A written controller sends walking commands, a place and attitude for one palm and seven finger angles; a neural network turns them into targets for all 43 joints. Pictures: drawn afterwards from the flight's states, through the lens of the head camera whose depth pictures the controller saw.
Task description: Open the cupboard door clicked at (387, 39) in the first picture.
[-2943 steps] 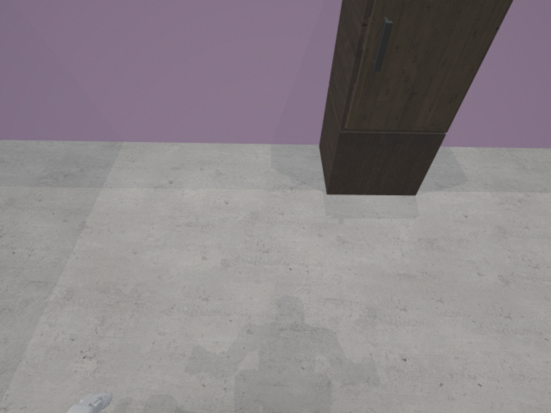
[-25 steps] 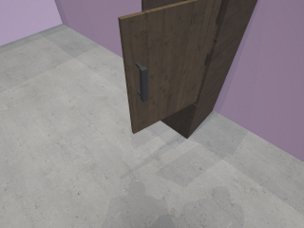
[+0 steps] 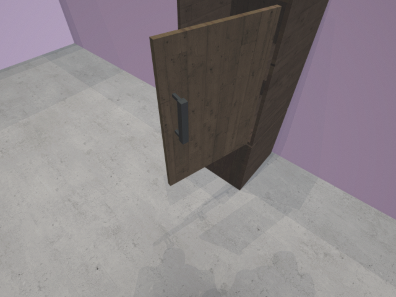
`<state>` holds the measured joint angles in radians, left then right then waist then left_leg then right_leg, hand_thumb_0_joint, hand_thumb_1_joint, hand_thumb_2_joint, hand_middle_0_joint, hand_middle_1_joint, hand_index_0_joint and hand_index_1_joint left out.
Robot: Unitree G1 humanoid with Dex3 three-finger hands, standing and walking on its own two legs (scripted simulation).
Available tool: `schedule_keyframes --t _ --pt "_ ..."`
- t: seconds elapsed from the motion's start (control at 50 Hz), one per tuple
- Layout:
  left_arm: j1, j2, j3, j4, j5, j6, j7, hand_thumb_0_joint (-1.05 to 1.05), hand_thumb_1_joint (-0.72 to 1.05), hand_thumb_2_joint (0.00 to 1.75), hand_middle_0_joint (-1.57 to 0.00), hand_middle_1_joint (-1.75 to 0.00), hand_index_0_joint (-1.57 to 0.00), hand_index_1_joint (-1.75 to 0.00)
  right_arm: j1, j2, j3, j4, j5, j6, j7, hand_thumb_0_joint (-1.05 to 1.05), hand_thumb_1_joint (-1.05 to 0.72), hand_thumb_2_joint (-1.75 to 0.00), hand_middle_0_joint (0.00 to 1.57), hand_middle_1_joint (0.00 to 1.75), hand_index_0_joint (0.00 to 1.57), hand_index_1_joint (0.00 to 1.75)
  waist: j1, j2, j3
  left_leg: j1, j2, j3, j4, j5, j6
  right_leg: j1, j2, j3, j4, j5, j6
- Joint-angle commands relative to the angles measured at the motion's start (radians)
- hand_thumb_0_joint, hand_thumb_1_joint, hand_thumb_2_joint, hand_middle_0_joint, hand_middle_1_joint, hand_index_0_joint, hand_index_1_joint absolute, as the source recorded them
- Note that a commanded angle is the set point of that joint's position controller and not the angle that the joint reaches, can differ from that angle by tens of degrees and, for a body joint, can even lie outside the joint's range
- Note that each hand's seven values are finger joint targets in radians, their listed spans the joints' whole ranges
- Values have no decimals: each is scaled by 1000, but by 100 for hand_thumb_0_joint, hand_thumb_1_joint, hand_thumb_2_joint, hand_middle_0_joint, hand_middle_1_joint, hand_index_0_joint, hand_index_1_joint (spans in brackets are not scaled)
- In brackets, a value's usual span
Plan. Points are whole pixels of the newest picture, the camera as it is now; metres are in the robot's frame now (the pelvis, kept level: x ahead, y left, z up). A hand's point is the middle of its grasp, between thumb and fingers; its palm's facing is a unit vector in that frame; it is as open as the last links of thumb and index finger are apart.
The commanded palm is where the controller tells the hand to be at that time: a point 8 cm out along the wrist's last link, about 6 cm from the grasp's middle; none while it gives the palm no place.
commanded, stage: let the arm hang, fingers relaxed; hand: left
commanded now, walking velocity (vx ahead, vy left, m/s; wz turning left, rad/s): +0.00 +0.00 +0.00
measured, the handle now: (179, 119) +0.59 +0.09 +0.00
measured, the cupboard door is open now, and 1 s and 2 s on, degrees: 75 75 75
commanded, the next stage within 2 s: look to check the result in 0.02 s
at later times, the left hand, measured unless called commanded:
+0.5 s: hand out of the picture +0.01 +0.17 -0.18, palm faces +0.03 -0.98 -0.18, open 7.4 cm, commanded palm none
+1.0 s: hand out of the picture +0.05 +0.19 -0.17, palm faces +0.02 -0.98 -0.21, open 7.4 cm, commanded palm none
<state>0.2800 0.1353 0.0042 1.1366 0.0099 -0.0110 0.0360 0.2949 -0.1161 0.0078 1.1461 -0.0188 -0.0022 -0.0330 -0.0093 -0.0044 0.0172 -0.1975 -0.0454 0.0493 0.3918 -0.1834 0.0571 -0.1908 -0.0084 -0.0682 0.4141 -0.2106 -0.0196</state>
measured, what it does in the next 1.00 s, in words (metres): stands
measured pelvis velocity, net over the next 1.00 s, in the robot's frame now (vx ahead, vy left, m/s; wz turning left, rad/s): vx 0.03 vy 0.00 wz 0.01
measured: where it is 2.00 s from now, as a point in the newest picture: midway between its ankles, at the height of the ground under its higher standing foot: outside the picture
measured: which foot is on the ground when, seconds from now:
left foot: down 0.00-1.00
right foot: down 0.00-1.00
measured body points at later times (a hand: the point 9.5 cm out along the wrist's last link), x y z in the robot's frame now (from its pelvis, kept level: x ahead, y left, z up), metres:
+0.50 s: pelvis +0.02 +0.00 +0.00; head +0.04 +0.00 +0.45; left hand +0.01 +0.22 -0.16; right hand +0.02 -0.22 -0.16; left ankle +0.02 +0.08 -0.74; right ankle +0.01 -0.11 -0.74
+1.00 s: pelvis +0.03 +0.00 +0.00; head +0.05 +0.01 +0.45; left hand +0.05 +0.24 -0.16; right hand +0.06 -0.24 -0.15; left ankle +0.02 +0.08 -0.74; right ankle +0.01 -0.11 -0.74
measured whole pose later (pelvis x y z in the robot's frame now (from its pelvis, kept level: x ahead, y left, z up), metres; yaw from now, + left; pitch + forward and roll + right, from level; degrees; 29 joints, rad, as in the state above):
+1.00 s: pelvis +0.03 +0.00 +0.00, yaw +0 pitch -1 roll +0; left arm 0.22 0.19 0.01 1.14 0.01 -0.02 0.03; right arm 0.21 -0.18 0.01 1.16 -0.02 -0.01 -0.03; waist -0.01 -0.01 0.04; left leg -0.12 -0.05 0.04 0.33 -0.20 0.06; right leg -0.11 -0.01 -0.07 0.34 -0.23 -0.02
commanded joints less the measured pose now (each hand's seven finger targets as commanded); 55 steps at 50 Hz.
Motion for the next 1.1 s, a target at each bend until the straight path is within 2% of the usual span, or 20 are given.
schedule_keyframes --t 0.0,0.12,0.26,0.36,0.48,0.54,0.7,0.92,1.0,1.08 --pt "84 87 17 -7 0 -8 4 0 90 90 -20 -30 -20 -30 62 -93 -13 -12 -1 -14 -5 0 -90 -90 20 30 20 30 6 20 59 -24 137 -141 -101 25 -11 -7 -97 110 -84 22 -24" --pt "79 96 19 -7 1 -10 3 0 90 90 -20 -30 -20 -30 51 -110 -16 -14 2 -14 -6 0 -90 -90 20 30 20 30 7 2 64 -13 136 -137 -97 35 -11 -3 -98 107 -94 20 -23" --pt "70 102 18 -2 -1 -12 3 0 90 90 -20 -30 -20 -30 36 -118 -14 -9 2 -19 -8 0 -90 -90 20 30 20 30 3 12 30 21 141 -139 -92 100 -9 22 -102 106 -92 60 -22" --pt "65 106 17 1 -1 -11 2 0 90 90 -20 -30 -20 -30 23 -124 -15 -7 2 -19 -9 0 -90 -90 20 30 20 30 5 13 49 22 141 -135 -95 111 -10 22 -104 103 -97 67 -21" --pt "52 116 18 -2 0 -12 1 0 90 90 -20 -30 -20 -30 14 -138 -15 -7 2 -20 -9 0 -90 -90 20 30 20 30 4 -3 41 32 143 -138 -100 114 -11 33 -102 107 -100 67 -20" --pt "44 126 20 -5 0 -13 0 0 90 90 -20 -30 -20 -30 2 -151 -16 -11 2 -23 -9 0 -90 -90 20 30 20 30 5 10 23 47 144 -140 -98 143 -8 43 -105 108 -99 86 -21" --pt "25 145 21 -9 -1 -15 -2 0 90 90 -20 -30 -20 -30 -20 -170 -17 -10 2 -25 -9 0 -90 -90 20 30 20 30 7 8 35 56 145 -138 -103 171 -10 51 -110 106 -109 113 -21" --pt "1 180 28 -21 0 -24 -3 0 90 90 -20 -30 -20 -30 -48 -202 -23 -19 4 -29 -9 0 -90 -90 20 30 20 30 9 -3 -7 92 147 -136 -93 239 -9 87 -115 105 -113 192 -25" --pt "-9 184 25 -20 -1 -21 -4 0 90 90 -20 -30 -20 -30 -53 -206 -20 -15 2 -28 -8 0 -90 -90 20 30 20 30 7 17 8 84 147 -138 -105 226 -13 88 -116 105 -120 168 -24" --pt "-15 188 25 -18 -1 -20 -6 0 90 90 -20 -30 -20 -30 -64 -213 -20 -18 2 -27 -7 0 -90 -90 20 30 20 30 8 9 20 83 149 -141 -114 208 -13 81 -116 106 -128 146 -23"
